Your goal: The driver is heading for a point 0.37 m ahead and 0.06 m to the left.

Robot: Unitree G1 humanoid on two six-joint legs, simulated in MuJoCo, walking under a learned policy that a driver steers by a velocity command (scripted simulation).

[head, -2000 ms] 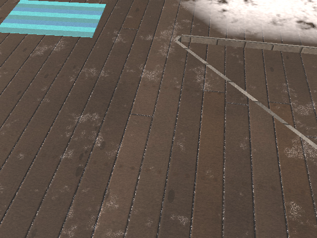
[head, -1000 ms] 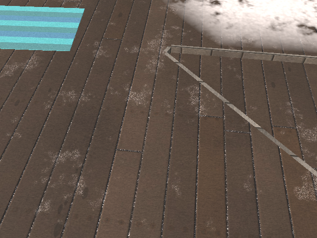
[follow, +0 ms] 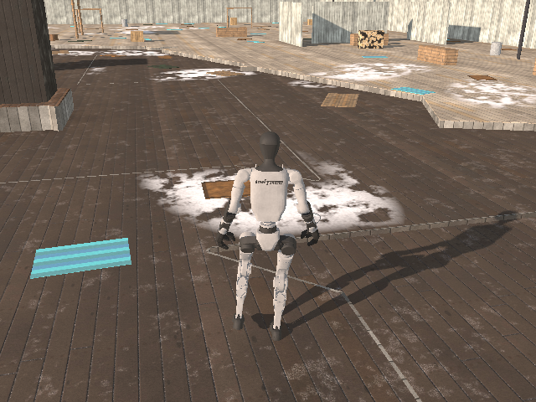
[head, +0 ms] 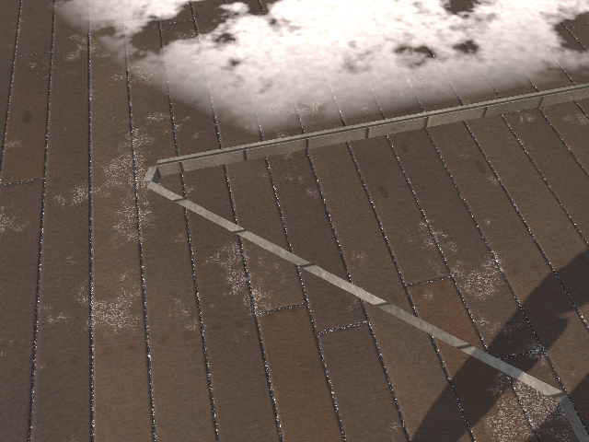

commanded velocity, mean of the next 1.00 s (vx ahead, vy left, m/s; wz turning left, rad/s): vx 0.08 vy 0.00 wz -0.10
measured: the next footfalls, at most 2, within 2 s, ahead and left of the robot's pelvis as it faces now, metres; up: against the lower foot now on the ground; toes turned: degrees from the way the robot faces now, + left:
left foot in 0.26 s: +0.21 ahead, +0.16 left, +0.00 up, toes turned -4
